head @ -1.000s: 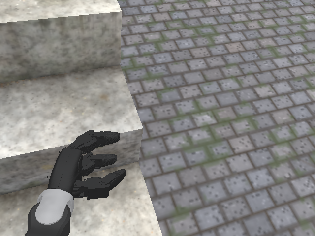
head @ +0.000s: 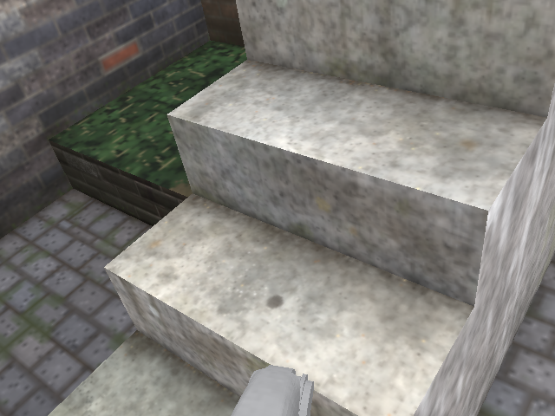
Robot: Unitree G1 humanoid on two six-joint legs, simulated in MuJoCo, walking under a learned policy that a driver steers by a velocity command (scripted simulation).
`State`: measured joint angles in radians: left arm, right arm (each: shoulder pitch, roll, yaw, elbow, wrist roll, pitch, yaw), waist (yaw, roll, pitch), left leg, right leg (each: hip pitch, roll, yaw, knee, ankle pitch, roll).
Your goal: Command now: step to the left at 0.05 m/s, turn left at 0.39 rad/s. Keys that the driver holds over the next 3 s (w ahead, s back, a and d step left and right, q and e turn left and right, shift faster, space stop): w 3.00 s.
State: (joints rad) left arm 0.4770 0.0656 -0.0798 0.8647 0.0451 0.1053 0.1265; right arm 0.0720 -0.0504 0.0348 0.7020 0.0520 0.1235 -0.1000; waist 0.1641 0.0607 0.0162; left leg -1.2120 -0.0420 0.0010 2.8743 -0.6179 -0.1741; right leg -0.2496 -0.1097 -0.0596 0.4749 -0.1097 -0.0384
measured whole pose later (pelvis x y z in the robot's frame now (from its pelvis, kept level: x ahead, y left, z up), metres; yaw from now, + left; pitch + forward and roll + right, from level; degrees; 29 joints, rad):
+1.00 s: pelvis -0.70 +0.09 -0.04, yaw +0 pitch -1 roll +0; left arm 0.29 0.27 0.05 0.77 -0.03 0.05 0.07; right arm 0.41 -0.17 0.02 0.87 -0.02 0.04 -0.01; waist 0.03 -0.04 -0.05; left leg -0.29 -0.05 0.09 0.81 -0.50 0.08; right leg -0.71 0.08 0.21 1.40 -0.36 0.01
